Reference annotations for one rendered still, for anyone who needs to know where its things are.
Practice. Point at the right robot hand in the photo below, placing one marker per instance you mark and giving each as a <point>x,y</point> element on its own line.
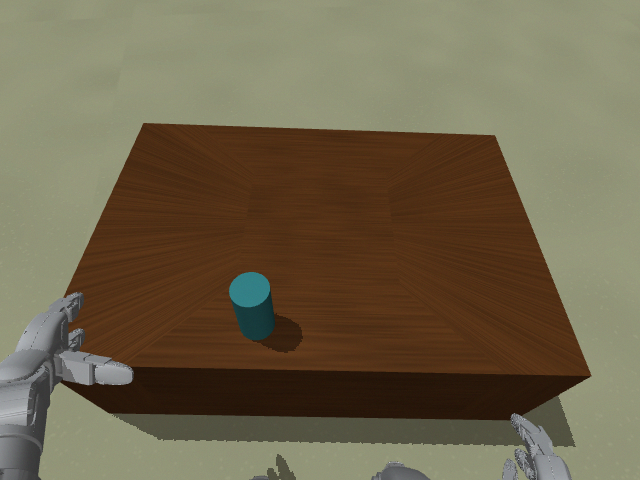
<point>541,463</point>

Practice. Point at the left robot arm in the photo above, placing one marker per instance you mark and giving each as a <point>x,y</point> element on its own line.
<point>27,379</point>

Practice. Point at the can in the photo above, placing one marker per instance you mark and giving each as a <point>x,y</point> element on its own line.
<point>252,302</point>

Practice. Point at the left robot hand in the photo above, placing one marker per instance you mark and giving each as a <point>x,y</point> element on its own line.
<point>49,332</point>

